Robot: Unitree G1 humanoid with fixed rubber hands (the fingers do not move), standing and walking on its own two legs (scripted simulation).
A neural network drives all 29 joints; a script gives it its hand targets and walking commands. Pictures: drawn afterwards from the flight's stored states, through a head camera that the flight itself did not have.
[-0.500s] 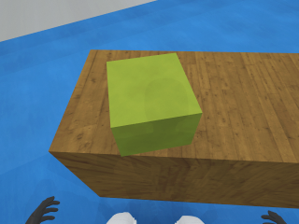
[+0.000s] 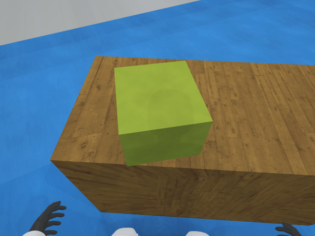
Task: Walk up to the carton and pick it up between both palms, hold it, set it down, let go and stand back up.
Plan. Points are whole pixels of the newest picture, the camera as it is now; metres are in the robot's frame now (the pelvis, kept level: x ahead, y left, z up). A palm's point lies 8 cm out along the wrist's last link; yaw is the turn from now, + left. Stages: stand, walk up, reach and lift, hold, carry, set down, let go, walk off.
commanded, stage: walk up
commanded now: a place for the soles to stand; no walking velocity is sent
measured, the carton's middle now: (157, 111) +0.44 +0.03 +0.02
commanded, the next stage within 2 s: reach and lift in 0.38 s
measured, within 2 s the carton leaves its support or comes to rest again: neither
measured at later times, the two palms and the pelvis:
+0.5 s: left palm (38, 228) +0.14 +0.31 -0.08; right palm out of the picture +0.11 -0.32 -0.08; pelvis +0.00 +0.00 +0.00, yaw +0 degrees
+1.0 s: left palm (51, 217) +0.15 +0.27 -0.03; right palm (300, 223) +0.16 -0.31 -0.03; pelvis -0.01 -0.02 +0.02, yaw +0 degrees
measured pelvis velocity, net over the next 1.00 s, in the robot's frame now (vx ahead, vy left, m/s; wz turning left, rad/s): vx -0.01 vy -0.02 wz -0.01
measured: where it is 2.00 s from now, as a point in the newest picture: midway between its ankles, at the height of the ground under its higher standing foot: outside the picture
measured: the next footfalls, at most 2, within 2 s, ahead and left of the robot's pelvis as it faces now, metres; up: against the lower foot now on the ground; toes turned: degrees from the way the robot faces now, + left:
none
